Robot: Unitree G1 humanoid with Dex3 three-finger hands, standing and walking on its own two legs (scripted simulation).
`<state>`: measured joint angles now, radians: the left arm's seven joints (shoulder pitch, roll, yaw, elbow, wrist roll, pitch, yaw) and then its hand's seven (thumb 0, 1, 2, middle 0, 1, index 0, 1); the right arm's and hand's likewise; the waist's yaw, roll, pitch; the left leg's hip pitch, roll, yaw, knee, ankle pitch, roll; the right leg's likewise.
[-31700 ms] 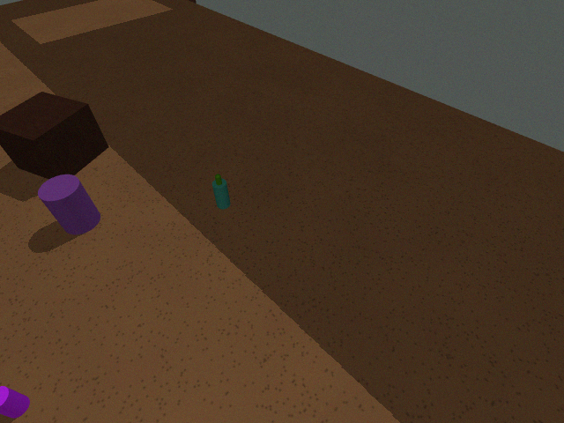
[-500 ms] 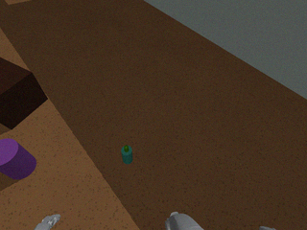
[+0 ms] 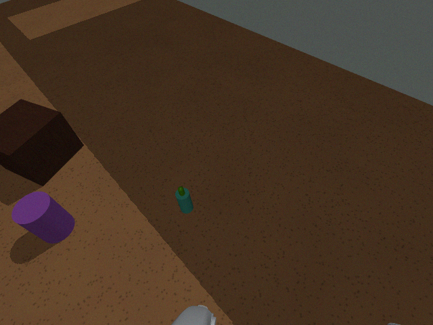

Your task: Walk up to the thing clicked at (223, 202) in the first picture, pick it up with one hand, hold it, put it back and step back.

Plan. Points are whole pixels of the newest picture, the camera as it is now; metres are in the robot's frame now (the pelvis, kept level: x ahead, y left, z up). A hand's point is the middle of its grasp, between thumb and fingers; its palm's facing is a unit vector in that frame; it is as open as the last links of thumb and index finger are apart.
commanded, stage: step back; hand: left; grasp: from the side
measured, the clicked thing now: (183, 198) +0.75 +0.25 -0.67
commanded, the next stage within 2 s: stand in 1.74 s
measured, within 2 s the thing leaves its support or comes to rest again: neither
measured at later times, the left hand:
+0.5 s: hand out of the picture -0.09 +0.23 -0.16, palm faces +0.01 -0.92 -0.39, open 7.4 cm
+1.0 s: hand out of the picture -0.25 +0.24 -0.14, palm faces +0.11 -0.90 -0.41, open 7.4 cm
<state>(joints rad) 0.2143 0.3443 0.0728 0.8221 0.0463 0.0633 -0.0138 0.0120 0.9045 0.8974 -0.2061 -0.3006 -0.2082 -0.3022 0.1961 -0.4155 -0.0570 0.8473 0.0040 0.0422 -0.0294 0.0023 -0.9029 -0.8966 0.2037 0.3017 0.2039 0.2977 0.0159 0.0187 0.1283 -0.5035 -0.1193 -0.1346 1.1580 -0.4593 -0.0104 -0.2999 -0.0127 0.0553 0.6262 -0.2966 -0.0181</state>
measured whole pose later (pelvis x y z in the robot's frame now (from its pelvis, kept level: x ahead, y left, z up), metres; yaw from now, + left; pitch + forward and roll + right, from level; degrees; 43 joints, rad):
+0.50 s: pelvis -0.17 -0.04 -0.01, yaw +0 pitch -2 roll +0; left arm 0.19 0.40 0.07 0.84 0.02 0.05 0.01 0.01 0.91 0.90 -0.20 -0.30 -0.20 -0.30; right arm 0.10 -0.39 -0.04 0.79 -0.03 0.04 -0.01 0.00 -0.90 -0.90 0.21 0.30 0.21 0.30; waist 0.03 -0.02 0.17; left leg -0.43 0.06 -0.01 0.65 -0.20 -0.01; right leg -0.25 0.01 0.08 0.75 -0.43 0.02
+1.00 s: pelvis -0.27 -0.05 +0.00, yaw +7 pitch -3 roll +0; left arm 0.24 0.42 0.07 0.96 0.03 0.02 -0.01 0.01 0.91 0.90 -0.20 -0.30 -0.20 -0.30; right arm 0.28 -0.35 -0.06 0.97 -0.05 0.02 0.03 0.00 -0.90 -0.90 0.20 0.30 0.21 0.30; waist -0.01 -0.01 0.05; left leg -0.20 -0.02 -0.04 0.58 -0.35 0.03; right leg -0.40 -0.02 0.00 0.87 -0.47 -0.01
